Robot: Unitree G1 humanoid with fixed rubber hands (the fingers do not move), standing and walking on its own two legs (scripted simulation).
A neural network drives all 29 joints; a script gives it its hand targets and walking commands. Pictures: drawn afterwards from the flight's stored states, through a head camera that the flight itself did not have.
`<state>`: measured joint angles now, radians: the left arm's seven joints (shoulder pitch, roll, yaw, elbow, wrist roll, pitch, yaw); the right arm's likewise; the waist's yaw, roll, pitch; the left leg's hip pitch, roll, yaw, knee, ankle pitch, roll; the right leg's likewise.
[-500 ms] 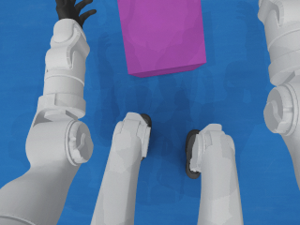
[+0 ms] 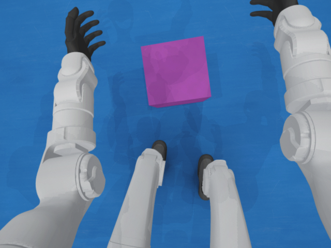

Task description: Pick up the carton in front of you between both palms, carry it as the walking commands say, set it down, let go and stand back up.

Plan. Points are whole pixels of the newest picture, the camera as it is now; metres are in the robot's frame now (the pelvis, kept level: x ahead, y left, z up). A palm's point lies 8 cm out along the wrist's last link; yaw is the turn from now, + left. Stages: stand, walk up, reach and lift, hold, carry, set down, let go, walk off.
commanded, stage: let go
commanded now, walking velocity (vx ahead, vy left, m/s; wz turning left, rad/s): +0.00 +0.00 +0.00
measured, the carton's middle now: (176, 78) +0.51 +0.07 -0.49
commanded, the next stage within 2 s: stand in 1.44 s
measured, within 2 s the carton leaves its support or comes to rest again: neither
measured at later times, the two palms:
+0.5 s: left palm (26, 105) +0.36 +0.27 +0.02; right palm (329, 92) +0.42 -0.17 +0.01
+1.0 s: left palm out of the picture +0.25 +0.23 +0.09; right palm out of the picture +0.28 -0.23 +0.09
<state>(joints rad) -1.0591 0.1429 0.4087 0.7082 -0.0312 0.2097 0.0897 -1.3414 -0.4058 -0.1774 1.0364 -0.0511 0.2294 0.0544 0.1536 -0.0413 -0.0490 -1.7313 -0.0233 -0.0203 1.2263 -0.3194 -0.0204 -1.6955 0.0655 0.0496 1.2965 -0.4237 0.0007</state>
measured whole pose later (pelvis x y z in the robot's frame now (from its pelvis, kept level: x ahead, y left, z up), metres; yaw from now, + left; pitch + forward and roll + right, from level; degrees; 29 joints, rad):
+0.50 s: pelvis +0.05 +0.02 +0.11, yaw -1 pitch +30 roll -1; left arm -0.32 0.20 0.17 0.54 0.02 0.08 -0.11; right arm -0.46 -0.16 -0.20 0.62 -0.09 0.10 -0.06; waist 0.10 0.01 -0.04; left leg -1.04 -0.02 -0.01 0.77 -0.25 0.02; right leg -0.98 0.04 0.08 0.79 -0.32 0.02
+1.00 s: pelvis +0.10 +0.00 +0.16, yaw +1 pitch +3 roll +1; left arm 0.23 0.22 0.03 0.43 -0.02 0.05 -0.08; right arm 0.18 -0.20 -0.06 0.48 -0.02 0.04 0.03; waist 0.02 0.00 0.04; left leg -0.25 -0.03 -0.05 0.43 -0.23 -0.01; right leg -0.19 0.03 0.05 0.46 -0.31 -0.02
